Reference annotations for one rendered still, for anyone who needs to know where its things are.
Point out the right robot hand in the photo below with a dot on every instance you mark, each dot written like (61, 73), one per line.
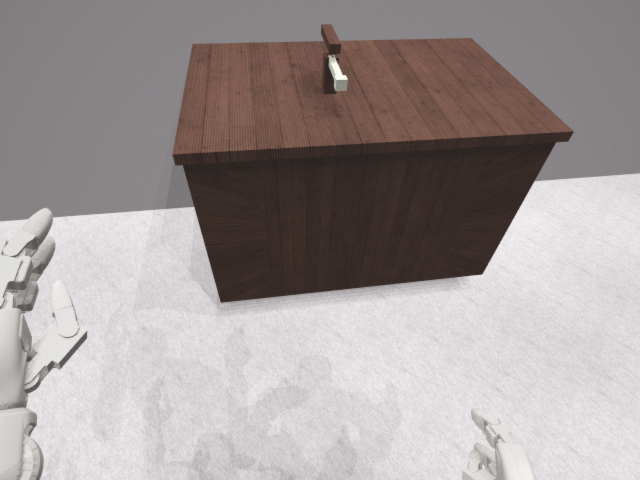
(509, 462)

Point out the tap lever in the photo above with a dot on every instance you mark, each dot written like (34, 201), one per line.
(340, 81)

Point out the left robot hand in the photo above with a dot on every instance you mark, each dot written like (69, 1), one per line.
(22, 262)

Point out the counter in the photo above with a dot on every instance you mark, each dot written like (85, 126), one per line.
(414, 173)

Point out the left robot forearm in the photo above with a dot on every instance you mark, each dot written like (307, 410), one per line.
(21, 458)

